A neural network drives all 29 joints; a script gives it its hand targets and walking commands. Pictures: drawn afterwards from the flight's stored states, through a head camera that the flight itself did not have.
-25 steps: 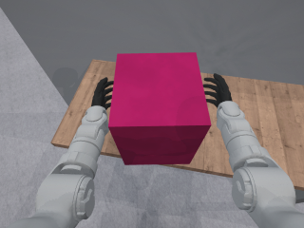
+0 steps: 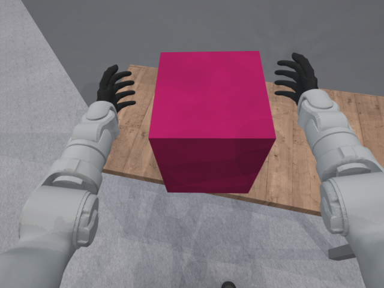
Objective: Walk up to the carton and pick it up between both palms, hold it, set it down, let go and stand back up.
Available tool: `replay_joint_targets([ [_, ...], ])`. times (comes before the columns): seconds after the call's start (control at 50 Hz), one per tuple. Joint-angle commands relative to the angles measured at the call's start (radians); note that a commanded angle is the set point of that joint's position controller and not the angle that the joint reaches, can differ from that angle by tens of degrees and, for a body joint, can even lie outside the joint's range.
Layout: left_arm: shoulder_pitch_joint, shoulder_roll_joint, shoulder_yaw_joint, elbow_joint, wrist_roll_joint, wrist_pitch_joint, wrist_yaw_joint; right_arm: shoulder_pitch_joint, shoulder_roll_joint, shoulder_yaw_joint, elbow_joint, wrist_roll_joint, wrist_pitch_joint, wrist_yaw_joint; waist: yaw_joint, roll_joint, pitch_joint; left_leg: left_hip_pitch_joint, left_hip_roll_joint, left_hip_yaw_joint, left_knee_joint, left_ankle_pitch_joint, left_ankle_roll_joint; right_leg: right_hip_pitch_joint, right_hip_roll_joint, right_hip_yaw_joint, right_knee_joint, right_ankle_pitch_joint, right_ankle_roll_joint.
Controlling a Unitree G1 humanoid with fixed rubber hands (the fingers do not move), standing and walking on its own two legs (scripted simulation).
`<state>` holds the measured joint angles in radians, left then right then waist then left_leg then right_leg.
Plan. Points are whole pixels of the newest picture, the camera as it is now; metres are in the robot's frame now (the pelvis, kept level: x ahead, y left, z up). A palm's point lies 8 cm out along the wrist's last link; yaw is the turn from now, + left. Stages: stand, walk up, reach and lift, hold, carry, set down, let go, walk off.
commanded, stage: set down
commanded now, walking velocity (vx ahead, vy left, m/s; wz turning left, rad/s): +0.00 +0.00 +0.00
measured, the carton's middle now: (208, 129) +0.47 -0.01 +0.01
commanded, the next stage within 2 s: none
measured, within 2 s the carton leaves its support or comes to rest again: neither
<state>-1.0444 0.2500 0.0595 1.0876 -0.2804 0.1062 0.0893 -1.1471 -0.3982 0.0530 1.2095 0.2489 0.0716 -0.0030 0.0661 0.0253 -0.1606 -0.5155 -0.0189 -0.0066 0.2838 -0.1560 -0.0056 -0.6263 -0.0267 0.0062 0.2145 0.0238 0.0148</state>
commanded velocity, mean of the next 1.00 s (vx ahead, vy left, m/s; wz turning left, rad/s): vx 0.00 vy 0.00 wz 0.00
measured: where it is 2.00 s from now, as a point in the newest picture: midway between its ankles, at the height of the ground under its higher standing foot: outside the picture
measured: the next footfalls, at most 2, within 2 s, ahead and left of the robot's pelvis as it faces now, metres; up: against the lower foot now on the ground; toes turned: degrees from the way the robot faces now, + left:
none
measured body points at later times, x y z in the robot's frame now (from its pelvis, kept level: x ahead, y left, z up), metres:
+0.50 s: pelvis +0.01 -0.01 +0.01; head +0.09 -0.03 +0.45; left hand +0.50 +0.20 +0.21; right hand +0.54 -0.21 +0.21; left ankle -0.04 +0.12 -0.74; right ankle +0.05 -0.13 -0.74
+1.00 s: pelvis -0.03 -0.01 +0.01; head +0.03 -0.02 +0.45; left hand +0.43 +0.20 +0.20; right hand +0.49 -0.18 +0.21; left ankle -0.04 +0.12 -0.74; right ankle +0.05 -0.13 -0.74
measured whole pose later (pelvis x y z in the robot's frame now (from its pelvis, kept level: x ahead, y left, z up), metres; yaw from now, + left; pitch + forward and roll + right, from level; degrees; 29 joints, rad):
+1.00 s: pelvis -0.03 -0.01 +0.01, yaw +3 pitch +11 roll +1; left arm -1.20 0.26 0.02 1.01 -0.29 0.43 0.20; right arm -1.34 -0.46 0.01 1.27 0.31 0.32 -0.01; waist 0.09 0.01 -0.08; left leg -0.32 -0.02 -0.06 0.24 -0.10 -0.02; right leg -0.42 -0.04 -0.04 0.17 0.06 0.00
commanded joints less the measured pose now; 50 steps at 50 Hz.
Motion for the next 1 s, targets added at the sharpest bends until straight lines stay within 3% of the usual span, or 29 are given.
replay_joint_targets([
  [0.0,-0.511,0.165,0.031,-0.202,0.002,0.009,0.014,-0.523,-0.180,-0.038,-0.206,-0.002,0.006,-0.012,-0.011,-0.065,-0.745,0.033,-0.004,0.009,-0.020,0.330,-0.058,0.710,0.045,0.042,0.125,0.289,0.016],
  [0.12,-0.550,0.198,0.062,-0.219,0.016,0.113,0.027,-0.567,-0.198,-0.068,-0.193,-0.021,0.110,-0.026,-0.005,-0.086,-0.730,0.032,-0.016,0.024,-0.072,0.313,-0.047,0.801,0.039,0.043,0.105,0.353,0.015],
  [0.16,-0.546,0.204,0.062,-0.219,0.000,0.153,0.025,-0.586,-0.185,-0.043,-0.197,0.007,0.148,-0.025,0.011,-0.111,-0.727,0.028,-0.017,0.021,-0.083,0.330,-0.044,0.842,0.034,0.047,0.106,0.400,0.014],
  [0.24,-0.578,0.254,0.081,-0.222,0.014,0.240,0.034,-0.623,-0.219,-0.040,-0.211,0.025,0.227,-0.032,0.033,-0.101,-0.742,0.031,-0.018,0.018,-0.095,0.352,-0.041,0.928,0.036,0.055,0.112,0.475,0.014],
  [0.28,-0.600,0.276,0.094,-0.245,0.016,0.276,0.039,-0.628,-0.209,-0.038,-0.223,0.029,0.264,-0.037,0.034,-0.141,-0.748,0.017,-0.022,0.017,-0.115,0.375,-0.035,0.990,0.030,0.058,0.137,0.584,0.014],
  [0.34,-0.607,0.277,0.088,-0.316,0.003,0.321,0.039,-0.654,-0.201,-0.023,-0.309,0.067,0.303,-0.044,0.046,-0.133,-0.802,0.016,-0.031,0.028,-0.145,0.433,-0.027,1.102,0.013,0.066,0.165,0.746,0.020],
  [0.44,-0.636,0.276,0.070,-0.416,-0.022,0.397,0.047,-0.675,-0.178,-0.009,-0.371,0.085,0.365,-0.038,0.032,-0.195,-0.814,0.024,-0.025,0.013,-0.213,0.403,-0.008,1.162,-0.019,0.076,0.187,0.885,0.024],
  [0.52,-0.646,0.246,0.051,-0.363,-0.026,0.458,0.059,-0.703,-0.214,-0.016,-0.336,0.089,0.403,-0.037,0.027,-0.141,-0.728,0.150,-0.025,-0.002,-0.206,0.437,-0.016,1.005,-0.008,0.057,0.121,0.727,0.021],
  [0.62,-0.661,0.227,0.048,-0.268,0.008,0.497,0.070,-0.672,-0.253,-0.050,-0.152,0.068,0.427,-0.014,0.024,-0.064,-0.581,0.204,-0.002,-0.011,-0.160,0.411,-0.049,0.868,0.029,0.028,0.033,0.430,-0.006],
  [0.68,-0.693,0.188,0.025,-0.228,-0.004,0.480,0.073,-0.668,-0.225,-0.061,-0.087,0.078,0.408,0.000,0.026,-0.024,-0.455,0.201,0.002,-0.014,-0.128,0.374,-0.064,0.757,0.045,0.014,0.017,0.290,-0.021],
  [0.74,-0.692,0.161,0.025,-0.215,-0.001,0.444,0.085,-0.681,-0.245,-0.075,-0.085,0.062,0.361,0.008,0.018,-0.033,-0.440,0.174,0.009,-0.026,-0.104,0.332,-0.077,0.734,0.045,0.011,0.024,0.228,-0.026],
  [0.84,-0.680,0.105,-0.015,-0.214,0.003,0.358,0.101,-0.650,-0.234,-0.088,-0.060,0.063,0.274,0.003,0.012,0.049,-0.416,0.144,0.020,-0.028,-0.089,0.193,-0.074,0.697,0.038,0.002,0.031,0.085,-0.037],
  [0.9,-0.632,0.094,-0.026,-0.218,-0.015,0.300,0.112,-0.605,-0.217,-0.070,-0.074,0.056,0.219,-0.002,0.002,-0.017,-0.424,0.112,0.020,-0.035,-0.103,0.110,-0.061,0.714,0.040,-0.002,0.034,0.036,-0.027],
  [0.94,-0.619,0.089,-0.042,-0.248,-0.015,0.261,0.115,-0.590,-0.180,-0.045,-0.096,0.067,0.186,-0.004,-0.004,-0.012,-0.431,0.103,0.016,-0.035,-0.111,0.082,-0.054,0.713,0.035,0.008,0.037,0.027,-0.025],
  [0.98,-0.569,0.091,-0.033,-0.246,-0.012,0.232,0.123,-0.555,-0.172,-0.033,-0.119,0.068,0.157,-0.008,0.006,-0.047,-0.451,0.064,0.015,-0.038,-0.118,0.075,-0.039,0.743,0.037,0.010,0.051,0.034,-0.017],
])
